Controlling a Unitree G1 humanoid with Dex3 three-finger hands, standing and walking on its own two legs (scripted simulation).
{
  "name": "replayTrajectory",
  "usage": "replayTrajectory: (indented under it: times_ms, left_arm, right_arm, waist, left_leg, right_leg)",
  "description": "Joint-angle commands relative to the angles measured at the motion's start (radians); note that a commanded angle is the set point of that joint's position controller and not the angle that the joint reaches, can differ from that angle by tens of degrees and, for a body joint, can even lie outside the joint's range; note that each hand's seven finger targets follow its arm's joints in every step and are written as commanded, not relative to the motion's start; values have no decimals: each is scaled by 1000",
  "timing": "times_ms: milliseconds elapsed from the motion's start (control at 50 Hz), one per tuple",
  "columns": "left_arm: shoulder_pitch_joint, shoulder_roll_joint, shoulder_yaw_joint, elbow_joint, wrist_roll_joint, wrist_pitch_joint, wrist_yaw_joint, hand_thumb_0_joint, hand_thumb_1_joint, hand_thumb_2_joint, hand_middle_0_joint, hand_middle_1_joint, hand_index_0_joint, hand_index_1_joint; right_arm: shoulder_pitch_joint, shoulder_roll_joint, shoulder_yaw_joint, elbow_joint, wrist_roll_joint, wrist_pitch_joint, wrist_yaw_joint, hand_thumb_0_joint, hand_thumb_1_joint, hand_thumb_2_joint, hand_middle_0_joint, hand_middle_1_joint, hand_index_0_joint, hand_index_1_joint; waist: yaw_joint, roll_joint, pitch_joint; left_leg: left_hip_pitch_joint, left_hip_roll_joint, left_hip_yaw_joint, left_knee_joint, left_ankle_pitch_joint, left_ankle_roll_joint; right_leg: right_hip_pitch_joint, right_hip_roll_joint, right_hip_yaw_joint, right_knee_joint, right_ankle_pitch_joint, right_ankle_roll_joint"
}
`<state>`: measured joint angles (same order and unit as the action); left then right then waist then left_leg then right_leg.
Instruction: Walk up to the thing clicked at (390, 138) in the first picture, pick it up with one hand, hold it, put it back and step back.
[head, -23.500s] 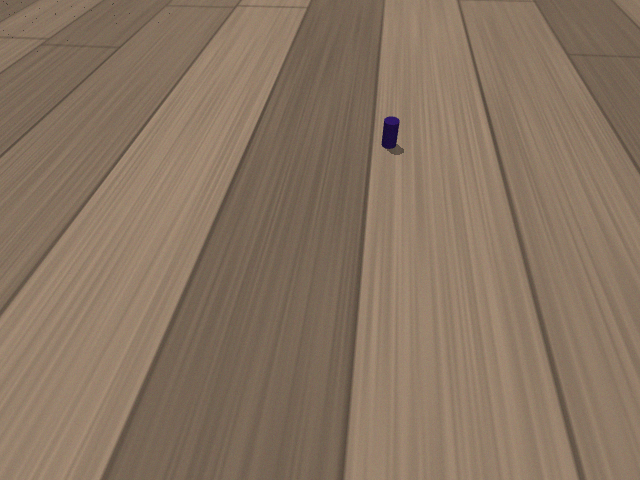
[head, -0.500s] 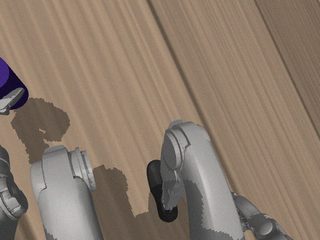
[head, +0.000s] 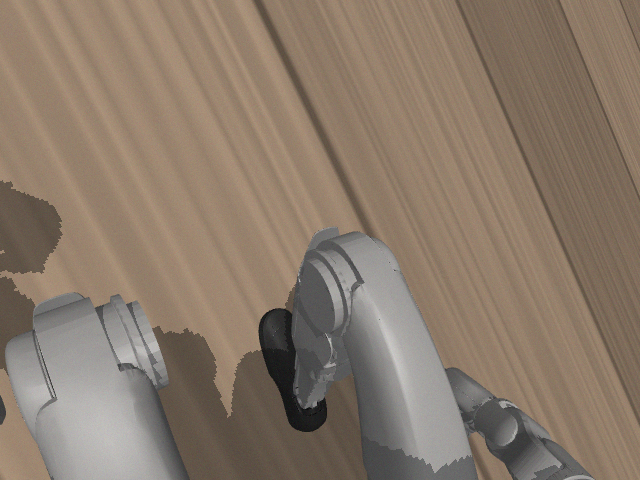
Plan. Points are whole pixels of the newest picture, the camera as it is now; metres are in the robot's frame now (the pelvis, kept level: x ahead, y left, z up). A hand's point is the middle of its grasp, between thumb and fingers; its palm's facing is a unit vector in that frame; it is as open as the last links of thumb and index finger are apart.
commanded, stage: lower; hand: left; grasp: from the side
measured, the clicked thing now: out of the picture +0.47 +0.29 -0.19
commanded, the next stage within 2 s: loosen in 0.66 s
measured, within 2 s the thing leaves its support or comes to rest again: rests again in 0.52 s
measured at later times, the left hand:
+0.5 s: hand out of the picture +0.46 +0.29 -0.18, palm faces +0.41 -0.91 -0.02, open 10.8 cm
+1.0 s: hand out of the picture +0.46 +0.29 -0.18, palm faces +0.43 -0.90 +0.00, open 10.7 cm
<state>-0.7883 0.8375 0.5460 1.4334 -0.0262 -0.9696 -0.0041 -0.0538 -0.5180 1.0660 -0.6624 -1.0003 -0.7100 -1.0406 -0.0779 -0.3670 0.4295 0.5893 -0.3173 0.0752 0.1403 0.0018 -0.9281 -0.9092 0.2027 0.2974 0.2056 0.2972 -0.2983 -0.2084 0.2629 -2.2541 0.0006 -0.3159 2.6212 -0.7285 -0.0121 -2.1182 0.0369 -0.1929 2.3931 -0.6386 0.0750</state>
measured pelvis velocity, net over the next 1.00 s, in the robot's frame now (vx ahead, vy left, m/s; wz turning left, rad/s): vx -0.01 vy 0.01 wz -0.05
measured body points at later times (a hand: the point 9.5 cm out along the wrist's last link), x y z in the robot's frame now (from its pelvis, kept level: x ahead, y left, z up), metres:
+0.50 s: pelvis +0.00 +0.00 +0.00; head +0.25 +0.17 +0.32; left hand +0.44 +0.34 -0.18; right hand +0.13 -0.26 -0.04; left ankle +0.07 +0.12 -0.26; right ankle +0.13 -0.13 -0.26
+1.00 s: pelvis -0.01 +0.01 +0.00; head +0.25 +0.19 +0.31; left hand +0.43 +0.34 -0.18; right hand +0.14 -0.25 -0.04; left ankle +0.07 +0.12 -0.26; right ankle +0.13 -0.13 -0.26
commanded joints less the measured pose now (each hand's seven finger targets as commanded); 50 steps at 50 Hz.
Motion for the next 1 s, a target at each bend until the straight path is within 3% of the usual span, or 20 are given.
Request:
replayTrajectory:
  times_ms: [0, 100, 200, 320, 440, 480, 500, 580, 680, 740, 760, 800, 900, 940, 980]
  left_arm:
    - [-221, 217, 28, -141, -6, -87, 18, 0, 64, 1194, -1205, -1363, -1225, -1358]
    - [-263, 220, 11, -123, -9, -117, 32, 0, 124, 1220, -1236, -1380, -1255, -1376]
    - [-245, 246, -7, -88, -2, -130, 23, 0, 130, 1216, -1225, -1375, -1246, -1369]
    - [-227, 238, 1, -49, -26, -141, 32, 0, 147, 1227, -1227, -1381, -1248, -1375]
    - [-245, 271, -23, -58, -12, -156, 31, 0, 165, 1214, -1207, -1360, -1229, -1352]
    - [-223, 280, -11, -64, -9, -158, 35, 0, 148, 1211, -1205, -1354, -1224, -1349]
    - [-232, 288, -7, -60, -10, -158, 39, 0, 140, 1215, -1224, -1367, -1244, -1362]
    - [-221, 277, -1, -47, -18, -164, 48, 0, 130, 1203, -1196, -1340, -1213, -1338]
    - [-238, 277, -34, -44, 0, -168, 43, 0, 155, 1204, -1220, -1349, -1237, -1346]
    - [-218, 275, -26, -32, -11, -170, 46, 0, 145, 1202, -1215, -1346, -1233, -1342]
    - [-226, 271, -28, -30, -11, -171, 49, 0, 91, 1122, -1250, -1288, -1268, -1283]
    - [-235, 278, -12, -34, -25, -176, 56, 0, -64, 962, -1109, -1128, -1137, -1123]
    - [-230, 263, -23, -26, -30, -187, 44, 0, -172, 562, -868, -797, -894, -773]
    - [-240, 290, -31, -35, -20, -191, 39, 0, -332, 447, -708, -637, -734, -616]
    - [-227, 277, -35, -24, -18, -187, 38, 0, -408, 323, -563, -482, -574, -473]
  right_arm:
    - [98, -347, -85, -1, -9, 15, -14, 0, -918, -907, 200, 300, 199, 300]
    - [61, -356, -69, -16, -17, 18, -15, 0, -918, -907, 200, 300, 199, 300]
    - [39, -355, -50, -25, -26, 16, -19, 0, -912, -905, 200, 300, 200, 300]
    - [22, -368, -30, -37, -29, 15, -22, 0, -908, -904, 200, 300, 200, 300]
    - [5, -364, -13, -33, -39, 17, -27, 0, -908, -903, 200, 300, 200, 300]
    - [-2, -362, -12, -36, -42, 18, -28, 0, -907, -903, 200, 300, 200, 300]
    - [0, -369, -10, -35, -43, 19, -29, 0, -909, -904, 200, 300, 200, 300]
    - [-2, -375, -5, -36, -48, 23, -28, 0, -906, -904, 200, 300, 199, 300]
    - [-24, -378, -2, -41, -51, 24, -30, 0, -910, -904, 200, 300, 199, 300]
    - [-23, -374, 5, -44, -52, 23, -29, 0, -908, -903, 200, 300, 199, 300]
    - [-26, -377, 4, -43, -52, 21, -29, 0, -921, -901, 200, 300, 200, 300]
    - [-24, -382, 6, -48, -53, 24, -29, 0, -927, -897, 201, 300, 200, 300]
    - [-40, -376, 10, -50, -55, 20, -31, 0, -924, -895, 201, 300, 200, 300]
    - [-40, -375, 14, -47, -56, 21, -31, 0, -926, -901, 201, 300, 200, 300]
    - [-41, -373, 13, -47, -56, 22, -33, 0, -926, -901, 201, 300, 200, 300]
  waist:
    - [-92, 542, -640]
    - [-119, 535, -579]
    - [-116, 513, -567]
    - [-123, 504, -567]
    - [-129, 523, -550]
    - [-118, 534, -547]
    - [-127, 543, -545]
    - [-134, 552, -553]
    - [-153, 551, -505]
    - [-147, 528, -531]
    - [-151, 528, -528]
    - [-147, 534, -528]
    - [-153, 524, -508]
    - [-149, 541, -504]
    - [-146, 538, -501]
  left_leg:
    - [458, 66, 67, -311, 257, -11]
    - [423, 69, 54, -322, 171, -12]
    - [402, 70, 61, -304, 144, -5]
    - [428, 74, 33, -309, 166, -11]
    - [421, 75, 39, -290, 191, -9]
    - [436, 80, 36, -297, 202, -13]
    - [443, 82, 31, -299, 200, -14]
    - [476, 85, 19, -304, 227, -20]
    - [451, 86, 11, -313, 183, -20]
    - [454, 85, 14, -297, 207, -14]
    - [456, 86, 10, -299, 212, -16]
    - [459, 85, 10, -304, 207, -17]
    - [443, 85, 13, -299, 186, -13]
    - [433, 84, 19, -298, 172, -12]
    - [443, 86, 16, -304, 176, -14]
  right_leg:
    - [342, 37, -113, -156, 267, -76]
    - [313, 40, -129, -161, 210, -75]
    - [328, 47, -127, -175, 194, -70]
    - [333, 51, -147, -166, 215, -68]
    - [350, 56, -145, -171, 243, -66]
    - [349, 58, -146, -165, 245, -69]
    - [348, 58, -151, -167, 243, -68]
    - [353, 60, -159, -161, 261, -69]
    - [323, 58, -169, -163, 231, -69]
    - [353, 62, -165, -169, 252, -66]
    - [344, 60, -164, -165, 255, -66]
    - [350, 61, -167, -168, 249, -68]
    - [344, 65, -168, -176, 240, -66]
    - [344, 67, -164, -178, 229, -68]
    - [343, 66, -165, -176, 230, -70]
